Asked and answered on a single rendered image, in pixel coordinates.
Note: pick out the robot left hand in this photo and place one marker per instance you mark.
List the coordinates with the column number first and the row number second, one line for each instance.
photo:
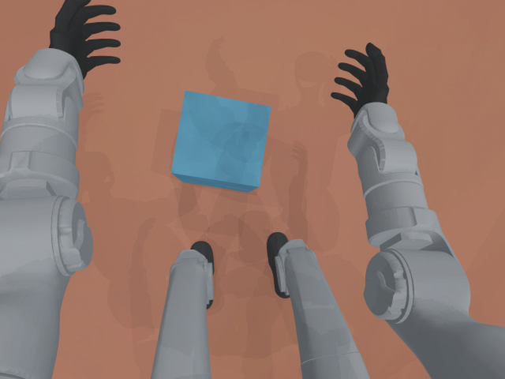
column 70, row 32

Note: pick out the robot left thigh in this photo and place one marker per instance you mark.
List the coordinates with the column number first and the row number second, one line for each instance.
column 182, row 350

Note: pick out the left robot forearm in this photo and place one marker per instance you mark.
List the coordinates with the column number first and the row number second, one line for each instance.
column 40, row 128

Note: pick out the right robot forearm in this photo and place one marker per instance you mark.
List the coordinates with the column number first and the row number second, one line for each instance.
column 398, row 214

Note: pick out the robot right hand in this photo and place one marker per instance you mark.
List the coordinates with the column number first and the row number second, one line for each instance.
column 374, row 80

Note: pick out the robot right upper arm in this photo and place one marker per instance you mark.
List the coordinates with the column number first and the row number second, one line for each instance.
column 424, row 297

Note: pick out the carton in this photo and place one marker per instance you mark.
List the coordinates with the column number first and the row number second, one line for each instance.
column 220, row 142

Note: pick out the robot left upper arm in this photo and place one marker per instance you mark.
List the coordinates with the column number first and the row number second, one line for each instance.
column 43, row 242

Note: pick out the left robot shin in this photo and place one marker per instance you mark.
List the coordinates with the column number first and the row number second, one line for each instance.
column 187, row 254

